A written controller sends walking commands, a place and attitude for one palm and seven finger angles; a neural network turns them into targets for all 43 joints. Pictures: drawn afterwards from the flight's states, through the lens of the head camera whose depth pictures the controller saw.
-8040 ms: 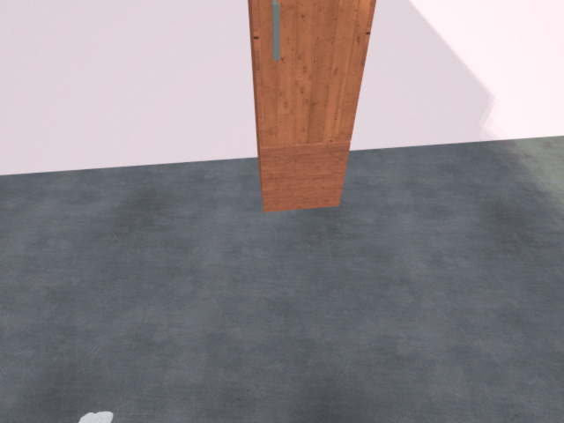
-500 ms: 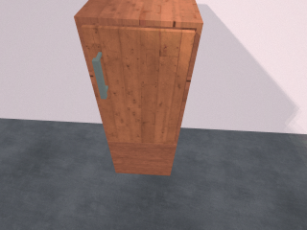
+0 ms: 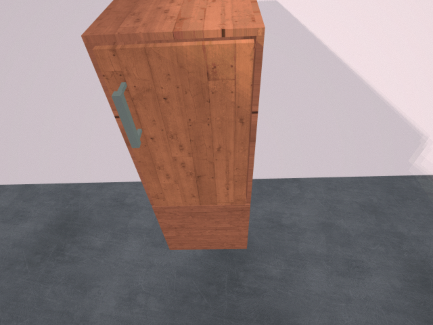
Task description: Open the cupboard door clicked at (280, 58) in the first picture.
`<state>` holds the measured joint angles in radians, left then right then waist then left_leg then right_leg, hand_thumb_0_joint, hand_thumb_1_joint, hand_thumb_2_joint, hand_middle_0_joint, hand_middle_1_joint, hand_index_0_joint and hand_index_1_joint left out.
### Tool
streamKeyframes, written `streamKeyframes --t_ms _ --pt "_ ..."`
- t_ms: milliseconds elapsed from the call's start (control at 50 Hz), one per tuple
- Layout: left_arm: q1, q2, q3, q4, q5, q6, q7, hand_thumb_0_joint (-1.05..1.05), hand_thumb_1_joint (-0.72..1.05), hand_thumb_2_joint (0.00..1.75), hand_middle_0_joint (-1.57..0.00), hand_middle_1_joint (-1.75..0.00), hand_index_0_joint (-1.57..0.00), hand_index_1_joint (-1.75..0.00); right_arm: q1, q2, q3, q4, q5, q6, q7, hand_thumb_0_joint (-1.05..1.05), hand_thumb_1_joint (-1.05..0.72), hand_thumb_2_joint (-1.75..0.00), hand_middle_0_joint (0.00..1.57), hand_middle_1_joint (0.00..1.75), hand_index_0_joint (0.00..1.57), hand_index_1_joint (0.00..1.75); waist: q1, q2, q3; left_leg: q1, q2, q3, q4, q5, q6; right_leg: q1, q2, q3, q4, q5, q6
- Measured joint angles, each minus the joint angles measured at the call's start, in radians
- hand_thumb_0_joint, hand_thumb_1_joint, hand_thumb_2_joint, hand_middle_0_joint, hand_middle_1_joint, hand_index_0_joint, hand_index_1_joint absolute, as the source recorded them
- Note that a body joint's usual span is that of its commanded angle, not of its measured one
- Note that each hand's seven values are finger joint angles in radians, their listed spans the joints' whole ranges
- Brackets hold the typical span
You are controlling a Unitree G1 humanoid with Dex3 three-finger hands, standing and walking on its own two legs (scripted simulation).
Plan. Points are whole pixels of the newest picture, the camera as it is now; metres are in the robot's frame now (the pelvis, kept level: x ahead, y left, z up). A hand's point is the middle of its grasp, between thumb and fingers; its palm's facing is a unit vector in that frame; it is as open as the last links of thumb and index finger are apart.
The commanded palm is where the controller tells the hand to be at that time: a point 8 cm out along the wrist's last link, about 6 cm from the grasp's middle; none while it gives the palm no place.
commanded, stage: look again from close up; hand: left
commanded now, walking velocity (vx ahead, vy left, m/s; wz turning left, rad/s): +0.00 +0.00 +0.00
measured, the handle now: (129, 116) +0.55 +0.25 +0.09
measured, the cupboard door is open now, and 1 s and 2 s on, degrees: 0 0 0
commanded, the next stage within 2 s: raise the hand with hooked fingers in 0.20 s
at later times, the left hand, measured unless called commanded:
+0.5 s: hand (133, 292) +0.18 +0.17 -0.01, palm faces +0.25 -0.96 -0.09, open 7.5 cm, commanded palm +0.12 +0.22 -0.05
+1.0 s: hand (109, 289) +0.18 +0.21 +0.00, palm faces +0.02 -1.00 -0.05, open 10.3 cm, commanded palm +0.15 +0.26 +0.01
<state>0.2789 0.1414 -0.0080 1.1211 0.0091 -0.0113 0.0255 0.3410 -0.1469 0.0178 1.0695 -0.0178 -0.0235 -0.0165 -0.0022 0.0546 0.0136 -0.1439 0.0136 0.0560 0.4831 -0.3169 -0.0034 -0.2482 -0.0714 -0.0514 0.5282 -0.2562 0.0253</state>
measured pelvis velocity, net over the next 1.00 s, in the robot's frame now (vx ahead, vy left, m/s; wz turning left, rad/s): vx -0.04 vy -0.01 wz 0.04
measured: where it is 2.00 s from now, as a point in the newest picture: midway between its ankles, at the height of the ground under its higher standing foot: outside the picture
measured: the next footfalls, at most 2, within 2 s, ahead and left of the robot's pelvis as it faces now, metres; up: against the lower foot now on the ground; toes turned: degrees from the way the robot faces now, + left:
none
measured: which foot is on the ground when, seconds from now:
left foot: down 0.00-1.00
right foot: down 0.00-1.00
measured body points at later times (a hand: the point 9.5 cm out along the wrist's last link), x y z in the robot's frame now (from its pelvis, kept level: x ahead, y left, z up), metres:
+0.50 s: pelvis -0.01 -0.03 -0.01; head +0.00 -0.05 +0.44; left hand +0.17 +0.22 -0.01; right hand +0.11 -0.29 -0.13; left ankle -0.03 +0.12 -0.74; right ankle +0.02 -0.13 -0.74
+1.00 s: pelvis -0.04 -0.01 -0.06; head +0.01 +0.00 +0.38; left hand +0.18 +0.26 +0.00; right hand +0.16 -0.20 -0.14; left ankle -0.04 +0.12 -0.74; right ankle +0.02 -0.13 -0.74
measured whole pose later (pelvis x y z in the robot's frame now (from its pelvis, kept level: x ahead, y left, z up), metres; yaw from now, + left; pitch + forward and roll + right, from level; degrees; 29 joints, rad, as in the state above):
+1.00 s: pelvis -0.04 -0.01 -0.06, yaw +2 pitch +9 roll -2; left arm 0.29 0.26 0.23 0.00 -0.29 -0.28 -0.35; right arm 0.23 -0.18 0.06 0.57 0.02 -0.25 -0.05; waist 0.03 0.03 -0.08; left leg -0.70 0.05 -0.03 1.06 -0.52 -0.02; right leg -0.73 -0.06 -0.11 0.99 -0.41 0.00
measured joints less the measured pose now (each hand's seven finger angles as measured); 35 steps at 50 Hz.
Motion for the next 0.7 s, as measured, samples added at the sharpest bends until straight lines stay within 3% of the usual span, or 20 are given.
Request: streamKeyframes --t_ms 320,340,360,400,440,500,560,600,640,700 --pt "-0.02 -0.002 0.011 0.002 0.0 -0.007 0.006 0.0 0.92 0.9 -0.2 -0.3 -0.2 -0.3 -0.037 -0.014 -0.006 0.036 0.001 0.004 -0.002 0.01 -0.91 -0.9 0.2 0.3 0.19 0.3 0.005 -0.007 0.018 0.004 0.032 -0.011 -0.025 0.018 -0.03 0.006 0.031 -0.019 -0.02 0.004 -0.03" --pt "0.027 -0.001 0.022 -0.148 -0.041 0.047 0.01 0.01 0.92 0.9 -0.2 -0.3 -0.2 -0.3 -0.028 -0.018 -0.003 0.0 0.015 -0.006 -0.006 0.01 -0.91 -0.9 0.2 0.3 0.19 0.3 0.007 -0.01 0.025 -0.004 0.037 -0.01 -0.012 0.01 -0.031 -0.003 0.034 -0.019 -0.011 0.004 -0.031" --pt "0.086 0.004 0.034 -0.332 -0.068 0.057 0.02 0.01 0.93 0.9 -0.2 -0.3 -0.21 -0.3 -0.011 -0.022 -0.003 -0.04 0.021 -0.047 -0.022 0.01 -0.91 -0.9 0.2 0.3 0.2 0.3 0.017 -0.018 0.027 -0.006 0.037 -0.006 -0.01 0.007 -0.034 -0.011 0.034 -0.015 0.002 0.0 -0.034" --pt "0.167 0.006 0.032 -0.629 -0.116 0.012 0.057 0.02 0.93 0.89 -0.2 -0.31 -0.21 -0.31 0.014 -0.045 -0.018 -0.104 0.043 -0.14 -0.051 0.02 -0.92 -0.9 0.2 0.3 0.2 0.3 0.02 -0.017 0.011 -0.024 0.032 -0.014 0.006 0.005 -0.037 -0.027 0.027 -0.021 0.021 -0.01 -0.036" --pt "0.172 0.0 0.046 -0.817 -0.15 -0.056 0.058 0.02 0.91 0.89 -0.2 -0.32 -0.21 -0.32 0.001 -0.076 -0.034 -0.169 0.049 -0.207 -0.061 0.02 -0.92 -0.9 0.2 0.3 0.2 0.3 0.005 -0.01 -0.007 -0.071 0.025 -0.031 0.047 -0.003 -0.033 -0.059 0.017 -0.036 0.051 -0.022 -0.033" --pt "0.099 0.001 0.107 -0.918 -0.186 -0.241 -0.024 0.02 0.86 0.87 -0.2 -0.35 -0.21 -0.35 -0.055 -0.109 -0.064 -0.273 0.036 -0.268 -0.053 0.02 -0.91 -0.9 0.2 0.3 0.2 0.3 -0.005 -0.024 -0.06 -0.196 0.021 -0.034 0.149 -0.034 -0.03 -0.185 0.008 -0.033 0.149 -0.05 -0.035" --pt "0.035 0.016 0.164 -0.922 -0.231 -0.459 -0.182 0.01 0.8 0.85 -0.2 -0.38 -0.21 -0.38 -0.124 -0.127 -0.091 -0.382 0.029 -0.304 -0.021 0.02 -0.91 -0.9 0.2 0.3 0.19 0.3 -0.003 -0.055 -0.107 -0.346 0.028 -0.023 0.293 -0.089 -0.035 -0.342 0.008 -0.015 0.29 -0.096 -0.043" --pt "0.02 0.03 0.189 -0.916 -0.255 -0.55 -0.299 0.01 0.75 0.83 -0.21 -0.41 -0.21 -0.41 -0.163 -0.14 -0.107 -0.453 0.032 -0.309 -0.001 0.02 -0.91 -0.9 0.2 0.3 0.19 0.3 0.003 -0.072 -0.124 -0.431 0.033 -0.021 0.392 -0.131 -0.04 -0.429 0.009 -0.007 0.383 -0.13 -0.047" --pt "0.038 0.04 0.198 -0.932 -0.283 -0.535 -0.379 0.0 0.71 0.81 -0.21 -0.43 -0.22 -0.43 -0.19 -0.153 -0.115 -0.519 0.042 -0.294 0.004 0.02 -0.91 -0.9 0.2 0.3 0.19 0.3 0.013 -0.081 -0.13 -0.486 0.034 -0.024 0.464 -0.165 -0.046 -0.484 0.008 -0.003 0.452 -0.158 -0.046" --pt "0.093 0.043 0.199 -0.972 -0.305 -0.432 -0.407 0.0 0.63 0.78 -0.22 -0.48 -0.22 -0.48 -0.207 -0.16 -0.113 -0.594 0.052 -0.266 -0.01 0.02 -0.91 -0.9 0.2 0.3 0.19 0.3 0.032 -0.085 -0.131 -0.533 0.031 -0.034 0.53 -0.193 -0.037 -0.523 0.004 -0.007 0.506 -0.184 -0.043"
